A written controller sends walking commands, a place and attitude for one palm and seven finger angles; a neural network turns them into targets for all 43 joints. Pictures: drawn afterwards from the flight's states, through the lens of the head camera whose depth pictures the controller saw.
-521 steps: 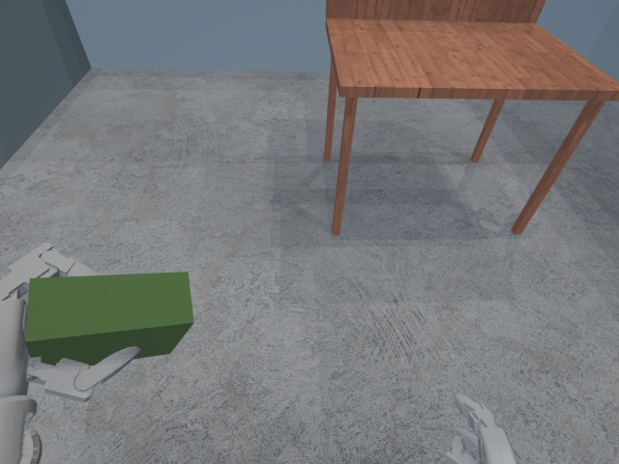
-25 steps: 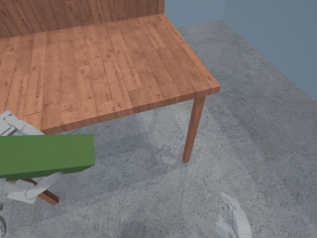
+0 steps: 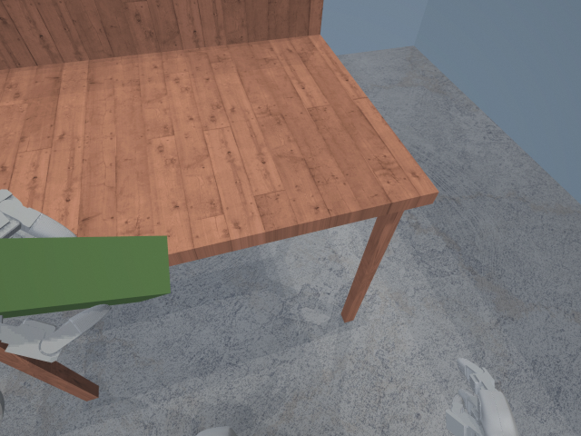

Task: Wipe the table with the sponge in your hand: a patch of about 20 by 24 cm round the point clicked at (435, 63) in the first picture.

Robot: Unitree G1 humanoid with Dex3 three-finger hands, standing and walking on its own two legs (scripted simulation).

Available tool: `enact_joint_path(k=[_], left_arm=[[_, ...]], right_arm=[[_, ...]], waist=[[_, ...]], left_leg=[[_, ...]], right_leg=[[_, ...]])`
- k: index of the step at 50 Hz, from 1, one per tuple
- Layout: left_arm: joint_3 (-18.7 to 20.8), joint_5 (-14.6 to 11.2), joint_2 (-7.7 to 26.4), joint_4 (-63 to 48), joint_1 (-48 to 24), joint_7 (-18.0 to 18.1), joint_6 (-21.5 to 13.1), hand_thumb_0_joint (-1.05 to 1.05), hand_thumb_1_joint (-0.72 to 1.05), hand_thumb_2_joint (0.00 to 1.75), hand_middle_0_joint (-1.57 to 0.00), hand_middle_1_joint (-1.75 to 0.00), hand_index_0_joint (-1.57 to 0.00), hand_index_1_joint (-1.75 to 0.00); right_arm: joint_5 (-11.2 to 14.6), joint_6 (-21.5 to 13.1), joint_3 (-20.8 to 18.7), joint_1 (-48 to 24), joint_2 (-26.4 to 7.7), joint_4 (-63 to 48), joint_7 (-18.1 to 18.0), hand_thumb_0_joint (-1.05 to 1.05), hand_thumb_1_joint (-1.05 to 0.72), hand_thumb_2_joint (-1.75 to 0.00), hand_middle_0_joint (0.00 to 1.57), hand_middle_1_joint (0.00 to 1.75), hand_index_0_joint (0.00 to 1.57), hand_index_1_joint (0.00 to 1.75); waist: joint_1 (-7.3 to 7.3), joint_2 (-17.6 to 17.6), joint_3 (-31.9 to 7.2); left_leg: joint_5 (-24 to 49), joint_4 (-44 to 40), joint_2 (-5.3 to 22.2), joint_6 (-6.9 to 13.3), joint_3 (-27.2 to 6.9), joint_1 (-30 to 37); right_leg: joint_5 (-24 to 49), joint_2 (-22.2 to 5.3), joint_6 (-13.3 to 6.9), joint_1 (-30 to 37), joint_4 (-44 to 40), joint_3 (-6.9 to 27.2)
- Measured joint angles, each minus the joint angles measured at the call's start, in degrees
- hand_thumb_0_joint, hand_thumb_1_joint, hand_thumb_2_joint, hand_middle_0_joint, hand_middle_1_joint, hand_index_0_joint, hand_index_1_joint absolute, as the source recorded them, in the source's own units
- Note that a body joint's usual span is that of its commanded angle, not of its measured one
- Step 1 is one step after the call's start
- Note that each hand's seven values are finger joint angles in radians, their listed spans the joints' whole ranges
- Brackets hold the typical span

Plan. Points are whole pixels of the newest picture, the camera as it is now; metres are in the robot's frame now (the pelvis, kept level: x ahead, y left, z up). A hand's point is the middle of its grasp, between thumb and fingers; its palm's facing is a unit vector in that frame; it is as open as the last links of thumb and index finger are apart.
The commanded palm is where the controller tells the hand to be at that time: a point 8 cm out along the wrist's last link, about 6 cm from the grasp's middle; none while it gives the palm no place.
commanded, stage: take the last steps up to it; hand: left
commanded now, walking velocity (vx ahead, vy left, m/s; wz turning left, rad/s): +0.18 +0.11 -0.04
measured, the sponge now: (106, 275) +0.23 +0.20 +0.17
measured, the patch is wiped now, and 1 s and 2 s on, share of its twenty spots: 0.00 0.00 0.00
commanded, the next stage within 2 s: come to a stop and stand still in 0.28 s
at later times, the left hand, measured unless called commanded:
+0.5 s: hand (66, 233) +0.27 +0.25 +0.18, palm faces +0.36 -0.81 -0.46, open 9.8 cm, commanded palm +0.21 +0.30 +0.19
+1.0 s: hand (72, 264) +0.23 +0.23 +0.18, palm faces +0.33 -0.83 -0.46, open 9.8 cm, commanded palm +0.19 +0.27 +0.19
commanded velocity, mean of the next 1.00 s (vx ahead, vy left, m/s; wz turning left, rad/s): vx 0.06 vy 0.01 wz -0.01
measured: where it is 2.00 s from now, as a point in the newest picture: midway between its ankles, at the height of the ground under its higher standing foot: outside the picture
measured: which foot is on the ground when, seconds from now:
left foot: down 0.00-0.26, up 0.28-0.56, down 0.58-0.92, up 0.94-1.00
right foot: up 0.00-0.20, down 0.22-0.58, up 0.60-0.88, down 0.90-1.00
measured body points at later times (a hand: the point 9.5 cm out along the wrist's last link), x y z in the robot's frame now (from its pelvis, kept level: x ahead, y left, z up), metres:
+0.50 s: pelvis +0.05 +0.02 +0.02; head +0.09 +0.01 +0.47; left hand +0.25 +0.29 +0.20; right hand +0.21 -0.23 -0.08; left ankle +0.09 +0.17 -0.68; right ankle +0.04 -0.07 -0.72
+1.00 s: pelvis +0.01 +0.00 +0.01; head +0.03 -0.02 +0.46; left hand +0.21 +0.27 +0.21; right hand +0.17 -0.20 -0.09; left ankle +0.07 +0.15 -0.70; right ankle +0.02 -0.06 -0.72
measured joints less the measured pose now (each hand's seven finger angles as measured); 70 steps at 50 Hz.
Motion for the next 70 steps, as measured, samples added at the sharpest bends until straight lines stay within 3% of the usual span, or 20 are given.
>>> enact_joint_path(k=[2, 4, 11, 13, 15, 19, 25, 29, 33, 36, 40, 44, 45, 47, 49, 52, 55, 62, 67, 70], left_arm=[[0.6, 0.0, 0.4, 3.0, -2.8, -0.1, 0.3, 0.00, -0.45, 1.00, -0.81, -1.33, -0.77, -1.35], [0.7, -0.2, -0.2, 4.3, -3.5, -0.4, 1.3, 0.00, -0.45, 1.00, -0.81, -1.33, -0.77, -1.35], [-1.7, -0.7, -1.9, 0.3, 1.6, -1.1, 2.6, 0.00, -0.45, 1.00, -0.81, -1.33, -0.77, -1.35], [-2.3, -0.3, -2.1, 1.0, 1.5, -1.4, 2.6, 0.00, -0.45, 1.00, -0.81, -1.33, -0.77, -1.35], [-2.7, -0.6, -2.5, 2.8, 0.7, -1.5, 2.8, 0.00, -0.45, 1.00, -0.81, -1.33, -0.77, -1.35], [-2.4, -0.7, -4.1, 6.4, -0.3, -1.1, 3.1, 0.00, -0.45, 1.00, -0.81, -1.33, -0.77, -1.35], [-3.0, -0.2, -4.2, 3.6, 1.9, -0.6, 3.1, 0.00, -0.45, 1.00, -0.81, -1.33, -0.77, -1.35], [-3.3, -0.5, -3.0, -1.6, 3.4, -0.4, 3.4, 0.00, -0.45, 1.00, -0.81, -1.33, -0.77, -1.35], [-1.4, -0.5, 0.1, 0.3, -0.3, -0.8, 3.1, 0.00, -0.45, 1.00, -0.81, -1.33, -0.77, -1.35], [-0.6, -0.6, -0.3, 0.6, -1.6, -0.9, 4.4, 0.00, -0.45, 1.00, -0.81, -1.33, -0.77, -1.35], [-1.5, -1.4, -2.0, -1.5, 0.0, -1.4, 5.3, 0.00, -0.45, 1.00, -0.81, -1.33, -0.77, -1.35], [-2.4, -1.9, -1.9, -1.6, 1.2, -1.7, 5.7, 0.00, -0.45, 1.00, -0.81, -1.33, -0.77, -1.35], [-2.2, -1.8, -1.5, -1.1, 1.3, -1.7, 5.9, 0.00, -0.45, 1.00, -0.81, -1.33, -0.77, -1.35], [-2.8, -1.6, -2.2, 0.8, 0.8, -1.8, 6.2, 0.00, -0.45, 1.00, -0.81, -1.33, -0.77, -1.35], [-3.4, -1.9, -2.8, 2.2, 0.9, -1.9, 7.0, 0.00, -0.45, 1.00, -0.81, -1.33, -0.77, -1.35], [-4.0, -2.0, -4.2, 3.8, 1.8, -1.4, 7.1, 0.00, -0.45, 1.00, -0.81, -1.33, -0.77, -1.35], [-4.3, -1.5, -4.5, 5.5, 1.9, -1.1, 5.9, 0.00, -0.45, 1.00, -0.81, -1.33, -0.77, -1.35], [-3.7, -0.9, -3.4, 5.0, 2.6, -0.5, 4.1, 0.00, -0.45, 1.00, -0.81, -1.33, -0.77, -1.35], [-4.0, -0.8, -3.5, 2.5, 3.2, -0.1, 4.2, 0.00, -0.45, 1.00, -0.81, -1.33, -0.77, -1.35], [-4.3, -0.6, -3.2, 3.3, 1.5, -0.2, 4.0, 0.00, -0.45, 1.00, -0.81, -1.33, -0.77, -1.35]], right_arm=[[0.1, -0.2, 1.1, -1.0, 2.2, 0.6, 0.1, 0.01, -0.91, -0.90, 0.20, 0.30, 0.19, 0.30], [0.3, -0.7, 2.5, -1.5, 4.2, 0.8, 0.7, 0.01, -0.91, -0.90, 0.20, 0.30, 0.19, 0.30], [0.1, -2.1, 6.6, 0.2, 7.3, 0.5, 1.4, 0.01, -0.90, -0.90, 0.21, 0.30, 0.20, 0.30], [-0.1, -1.4, 6.7, 0.4, 6.6, 1.2, 1.1, 0.01, -0.90, -0.89, 0.21, 0.30, 0.20, 0.30], [0.0, -0.2, 6.5, 0.2, 5.7, 2.9, 1.3, 0.01, -0.90, -0.89, 0.21, 0.30, 0.20, 0.30], [-0.2, 1.3, 6.0, -0.2, 3.2, 4.8, 1.5, 0.01, -0.90, -0.89, 0.21, 0.30, 0.20, 0.30], [-0.5, 1.6, 3.9, -0.4, 0.0, 2.1, 0.7, 0.01, -0.90, -0.90, 0.21, 0.30, 0.20, 0.30], [-0.4, 1.5, 2.3, -0.1, -1.7, -0.9, -0.4, 0.01, -0.90, -0.90, 0.20, 0.30, 0.20, 0.30], [-0.6, 1.2, 2.2, -1.5, 2.0, -0.8, -0.4, 0.01, -0.91, -0.90, 0.20, 0.30, 0.19, 0.30], [-0.7, 0.0, 3.7, -1.8, 4.1, -1.5, 1.5, 0.01, -0.91, -0.90, 0.20, 0.30, 0.19, 0.30], [-0.7, -1.3, 5.8, -1.3, 6.0, -2.4, 3.3, 0.01, -0.90, -0.90, 0.20, 0.30, 0.20, 0.30], [-0.5, -1.4, 7.1, -0.8, 6.8, -2.6, 3.3, 0.01, -0.90, -0.89, 0.21, 0.30, 0.20, 0.30], [-0.4, -1.2, 7.3, -0.7, 6.8, -2.5, 3.2, 0.01, -0.90, -0.89, 0.21, 0.30, 0.20, 0.30], [-0.2, -0.4, 7.2, -0.9, 5.9, -1.3, 2.9, 0.01, -0.90, -0.89, 0.21, 0.30, 0.20, 0.30], [-0.1, 0.4, 6.9, -0.3, 5.1, 0.5, 2.6, 0.01, -0.90, -0.89, 0.21, 0.30, 0.20, 0.30], [-0.1, 1.1, 6.5, 0.7, 3.2, 2.7, 1.9, 0.01, -0.90, -0.89, 0.21, 0.30, 0.20, 0.30], [-0.1, 1.2, 5.5, 1.6, 1.4, 3.9, 1.0, 0.01, -0.90, -0.89, 0.21, 0.30, 0.20, 0.30], [-0.2, 1.3, 2.8, 2.3, -1.5, 2.7, 0.2, 0.01, -0.90, -0.90, 0.20, 0.30, 0.19, 0.30], [-0.3, 1.3, 2.2, 2.2, -2.1, 0.7, -0.1, 0.01, -0.90, -0.90, 0.20, 0.30, 0.19, 0.30], [0.0, 1.3, 2.5, 1.4, -0.5, 1.1, -0.4, 0.01, -0.91, -0.90, 0.20, 0.30, 0.19, 0.30]], waist=[[-0.35, 0.0, -0.4], [-0.75, 0.6, -1.1], [0.07, 3.2, -1.7], [0.40, 5.3, -1.5], [0.86, 5.5, -1.7], [0.51, 4.2, -1.5], [-0.80, 1.9, 0.0], [-0.94, 3.1, 0.3], [0.01, -0.2, 0.6], [0.08, 0.5, 0.7], [0.33, 2.1, 0.0], [0.51, 3.4, -0.4], [0.71, 3.5, -0.4], [0.34, 5.6, 0.2], [0.50, 5.4, -0.6], [0.32, 4.4, -2.0], [-0.66, 3.8, -2.9], [-1.37, 2.4, -3.0], [-0.70, 3.3, -3.2], [0.67, 2.4, -2.8]], left_leg=[[-1.7, 1.3, 0.2, 0.0, -0.1, -0.1], [-1.8, 0.5, 0.6, 0.1, -0.2, 0.3], [-2.9, 0.2, 0.8, -0.7, 0.4, 1.3], [-5.9, 3.7, 1.5, -0.7, -0.4, 0.5], [-11.6, 12.6, 0.1, -1.2, -2.5, -2.1], [-11.8, 28.4, -1.8, -2.6, -5.1, -7.5], [-6.9, 11.3, -0.4, -2.5, -3.7, -4.4], [3.4, -3.1, 0.7, -1.9, -3.6, 2.3], [-0.6, -1.9, 0.0, -0.8, -2.3, 2.3], [1.3, -3.8, 1.3, -1.1, -2.7, 2.6], [2.9, -5.4, 2.9, -1.6, -2.7, 2.2], [3.8, -4.7, 3.4, -2.6, -2.9, 0.6], [3.6, -3.8, 3.5, -2.9, -2.8, 0.0], [0.6, -1.1, 4.4, -3.0, -4.1, -0.8], [-6.4, 5.7, 2.4, -2.7, -5.9, -2.6], [-9.1, 17.4, -0.8, -2.9, -6.9, -4.9], [-8.3, 20.8, -2.0, -3.0, -6.4, -5.0], [-9.2, 7.8, -1.9, -1.9, -5.3, 1.3], [-3.7, -6.0, -1.0, -0.6, -6.1, 8.2], [-1.7, -5.8, -0.9, -1.8, -5.5, 8.6]], right_leg=[[-2.9, 1.8, 0.1, -4.1, 10.0, 1.2], [-1.8, 2.8, 0.3, -6.8, 13.1, 0.4], [5.8, 4.5, 0.6, -2.3, -9.0, -3.6], [11.0, 5.4, -3.0, -1.0, -11.2, -4.5], [10.1, 5.0, -5.0, -0.9, -10.3, -4.3], [10.8, 3.7, -4.5, 1.7, -14.2, -3.6], [12.6, 2.3, -3.1, 4.1, -18.0, -3.0], [9.9, 3.6, -1.5, 3.7, -13.7, -3.0], [0.6, 5.0, 0.0, -0.9, -2.1, 1.5], [1.3, 7.0, 0.5, -3.3, 2.5, 1.3], [2.9, 7.8, 0.9, -2.8, -1.3, 0.1], [5.4, 7.7, 1.0, 1.7, -12.0, -0.6], [8.6, 7.6, 0.4, 3.1, -15.4, -0.7], [12.7, 8.8, -3.2, 3.6, -16.1, -1.8], [12.7, 8.4, -5.4, 3.2, -15.8, -1.6], [13.8, 7.4, -6.1, 3.5, -18.0, -0.8], [15.6, 6.7, -6.0, 3.9, -20.6, -1.2], [17.7, 6.0, -6.2, 2.8, -22.2, -2.0], [17.6, 7.2, -5.5, 1.3, -20.1, -2.7], [17.2, 7.1, -4.4, 1.1, -18.6, -2.1]])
